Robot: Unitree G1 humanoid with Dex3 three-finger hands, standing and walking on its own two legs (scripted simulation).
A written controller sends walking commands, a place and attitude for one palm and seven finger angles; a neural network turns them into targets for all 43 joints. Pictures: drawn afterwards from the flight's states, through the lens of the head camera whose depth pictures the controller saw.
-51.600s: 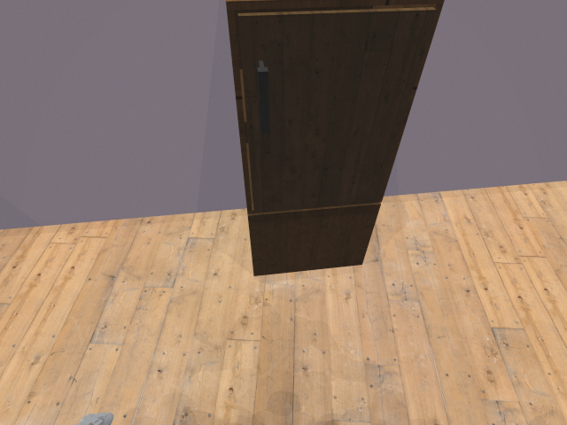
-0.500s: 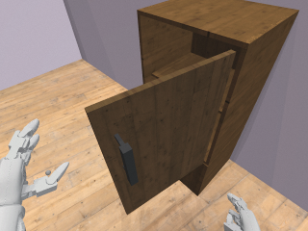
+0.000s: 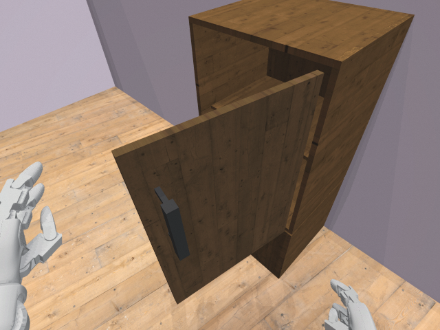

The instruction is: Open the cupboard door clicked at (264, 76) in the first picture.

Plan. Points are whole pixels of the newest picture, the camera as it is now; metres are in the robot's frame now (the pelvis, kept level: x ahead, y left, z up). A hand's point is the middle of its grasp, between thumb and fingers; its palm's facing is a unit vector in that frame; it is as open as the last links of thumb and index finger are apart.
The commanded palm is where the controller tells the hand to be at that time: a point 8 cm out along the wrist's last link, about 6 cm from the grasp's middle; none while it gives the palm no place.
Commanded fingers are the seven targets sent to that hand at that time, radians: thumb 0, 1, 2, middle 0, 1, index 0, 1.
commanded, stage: draw the hand back to the body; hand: left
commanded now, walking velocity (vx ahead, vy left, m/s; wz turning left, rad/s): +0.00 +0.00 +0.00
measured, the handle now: (171, 224) +0.28 +0.13 +0.06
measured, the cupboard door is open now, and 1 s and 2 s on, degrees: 79 79 79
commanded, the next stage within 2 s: step back with the hand held close in 0.04 s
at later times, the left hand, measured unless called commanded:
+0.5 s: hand (52, 243) +0.18 +0.27 +0.14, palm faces +0.31 -0.80 -0.51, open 7.4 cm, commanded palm +0.12 +0.32 +0.17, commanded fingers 0.00 0.90 0.90 -0.20 -0.30 -0.20 -0.30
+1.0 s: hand out of the picture +0.10 +0.30 +0.15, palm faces +0.45 -0.76 -0.47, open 7.4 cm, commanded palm +0.03 +0.34 +0.17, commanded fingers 0.00 0.90 0.90 -0.20 -0.30 -0.20 -0.30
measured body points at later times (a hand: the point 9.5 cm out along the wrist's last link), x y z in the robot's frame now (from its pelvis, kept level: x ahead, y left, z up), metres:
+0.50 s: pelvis -0.03 +0.02 +0.00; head -0.01 +0.01 +0.45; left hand +0.16 +0.31 +0.17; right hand +0.14 -0.23 -0.09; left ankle -0.03 +0.10 -0.74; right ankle +0.00 -0.10 -0.74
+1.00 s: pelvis -0.11 +0.04 -0.03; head -0.09 +0.05 +0.42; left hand +0.07 +0.34 +0.18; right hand +0.05 -0.20 -0.11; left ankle -0.03 +0.10 -0.74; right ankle -0.02 -0.10 -0.74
